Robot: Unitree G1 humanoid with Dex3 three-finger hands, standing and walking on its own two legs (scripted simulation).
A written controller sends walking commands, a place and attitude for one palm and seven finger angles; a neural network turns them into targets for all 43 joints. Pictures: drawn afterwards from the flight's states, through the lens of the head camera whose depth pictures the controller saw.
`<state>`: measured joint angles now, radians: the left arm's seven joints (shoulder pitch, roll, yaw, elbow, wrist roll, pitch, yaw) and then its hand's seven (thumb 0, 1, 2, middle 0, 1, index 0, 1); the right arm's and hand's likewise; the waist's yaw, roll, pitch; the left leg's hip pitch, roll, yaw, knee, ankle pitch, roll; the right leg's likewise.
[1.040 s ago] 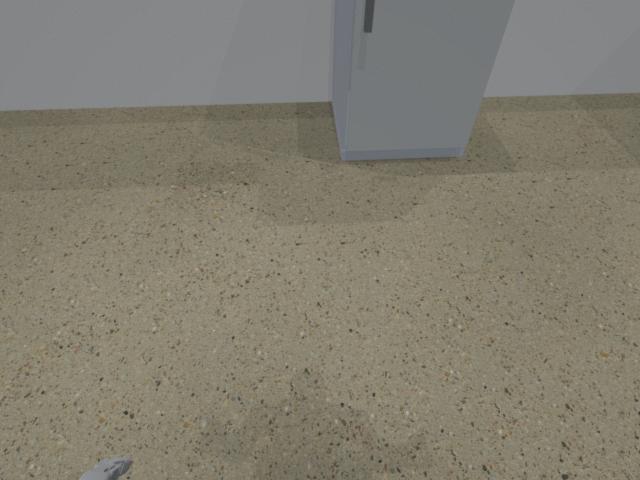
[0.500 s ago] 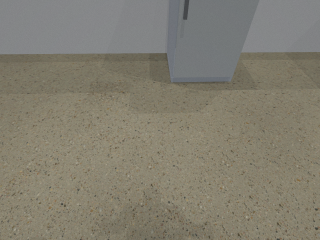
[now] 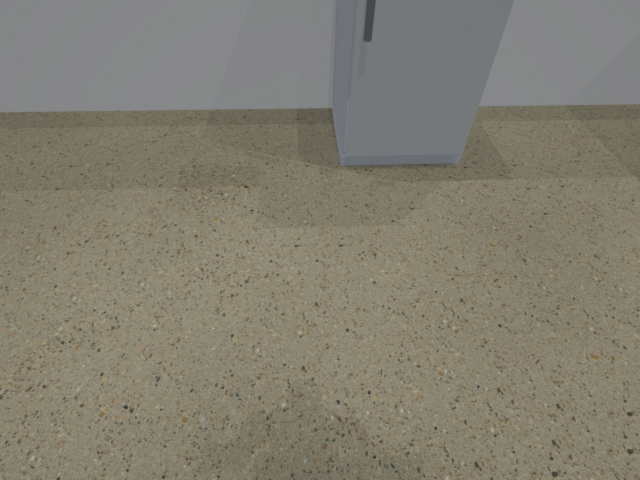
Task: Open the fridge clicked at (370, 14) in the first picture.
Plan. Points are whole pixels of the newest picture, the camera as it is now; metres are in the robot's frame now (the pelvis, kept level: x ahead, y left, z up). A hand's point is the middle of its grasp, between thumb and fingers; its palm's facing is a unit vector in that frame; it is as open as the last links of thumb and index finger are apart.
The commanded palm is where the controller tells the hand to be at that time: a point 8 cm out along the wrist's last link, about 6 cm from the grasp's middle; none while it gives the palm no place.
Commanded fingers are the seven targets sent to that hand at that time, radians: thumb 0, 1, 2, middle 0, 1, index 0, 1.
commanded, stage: look at it before walking up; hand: left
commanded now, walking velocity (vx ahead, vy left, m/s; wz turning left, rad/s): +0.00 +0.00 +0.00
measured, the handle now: out of the picture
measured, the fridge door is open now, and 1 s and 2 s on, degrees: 0 0 0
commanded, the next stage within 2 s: walk to a spot facing it in 0.50 s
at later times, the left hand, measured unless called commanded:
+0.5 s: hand out of the picture +0.07 +0.25 -0.16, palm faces -0.03 -0.94 -0.33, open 7.4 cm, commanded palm none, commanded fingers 0.00 0.90 0.90 -0.20 -0.30 -0.20 -0.30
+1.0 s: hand out of the picture +0.07 +0.18 -0.20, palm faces -0.04 -0.98 -0.20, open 7.4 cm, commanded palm none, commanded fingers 0.00 0.90 0.90 -0.20 -0.30 -0.20 -0.30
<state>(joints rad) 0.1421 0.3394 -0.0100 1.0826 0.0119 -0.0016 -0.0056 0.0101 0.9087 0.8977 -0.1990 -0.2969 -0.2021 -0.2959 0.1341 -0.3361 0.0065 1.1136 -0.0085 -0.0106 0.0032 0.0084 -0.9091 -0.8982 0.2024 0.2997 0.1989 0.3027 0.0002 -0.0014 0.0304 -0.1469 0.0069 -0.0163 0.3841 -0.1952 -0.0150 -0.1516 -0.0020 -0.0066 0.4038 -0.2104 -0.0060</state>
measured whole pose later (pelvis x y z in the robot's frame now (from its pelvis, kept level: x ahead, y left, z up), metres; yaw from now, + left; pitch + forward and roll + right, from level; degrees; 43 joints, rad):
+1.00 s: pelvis +0.08 -0.01 -0.03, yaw -5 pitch +0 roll -1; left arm 0.38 0.19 0.03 1.04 0.03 -0.03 -0.02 0.01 0.91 0.90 -0.20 -0.30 -0.20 -0.30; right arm 0.34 -0.22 -0.03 1.09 -0.01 -0.01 0.00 0.01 -0.91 -0.90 0.20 0.30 0.20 0.30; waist 0.01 0.03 0.00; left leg -0.27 0.09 0.05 0.85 -0.50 -0.02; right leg -0.23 0.08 0.05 0.70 -0.47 -0.04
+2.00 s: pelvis +0.44 -0.07 -0.01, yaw -26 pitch -1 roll -2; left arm 0.21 0.18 0.07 1.02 0.02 -0.07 0.01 -0.03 0.96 0.90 -0.20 -0.30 -0.20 -0.30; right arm 0.33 -0.14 -0.05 1.09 -0.03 -0.02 0.01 0.01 -0.92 -0.90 0.20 0.30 0.19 0.30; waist -0.05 0.02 0.04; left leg -0.50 0.17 0.10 1.05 -0.31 -0.04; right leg -0.22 0.00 -0.14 0.47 -0.24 -0.03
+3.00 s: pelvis +0.81 -0.29 +0.00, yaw -33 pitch -1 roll +0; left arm 0.26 0.16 0.05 1.08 0.02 -0.08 0.01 -0.01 0.94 0.90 -0.20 -0.30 -0.20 -0.30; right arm 0.21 -0.19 -0.07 1.04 -0.03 -0.02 0.01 0.01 -0.92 -0.90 0.19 0.30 0.19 0.30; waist -0.02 0.04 0.01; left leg -0.60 0.17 0.07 1.07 -0.18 -0.04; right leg -0.16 0.02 -0.20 0.40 -0.23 -0.09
